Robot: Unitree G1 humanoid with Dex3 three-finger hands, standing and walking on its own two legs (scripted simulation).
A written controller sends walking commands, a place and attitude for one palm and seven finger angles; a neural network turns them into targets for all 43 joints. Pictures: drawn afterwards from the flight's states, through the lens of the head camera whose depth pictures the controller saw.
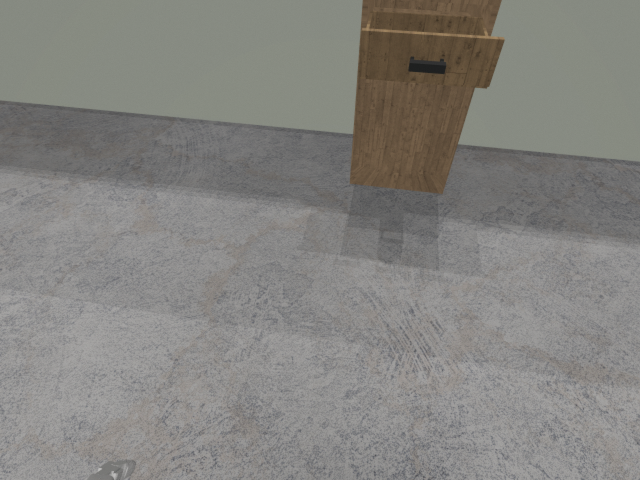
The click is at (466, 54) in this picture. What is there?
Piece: drawer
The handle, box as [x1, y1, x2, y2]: [409, 57, 445, 73]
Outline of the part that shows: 410,58 409,71 444,73 445,62 443,61 443,59 440,59 440,61 438,62 414,60 413,57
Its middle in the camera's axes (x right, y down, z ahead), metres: +0.32 -0.52 +1.16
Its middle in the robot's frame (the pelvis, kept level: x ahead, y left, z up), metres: +1.23 -0.26 -0.02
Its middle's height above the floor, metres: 0.75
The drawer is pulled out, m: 0.29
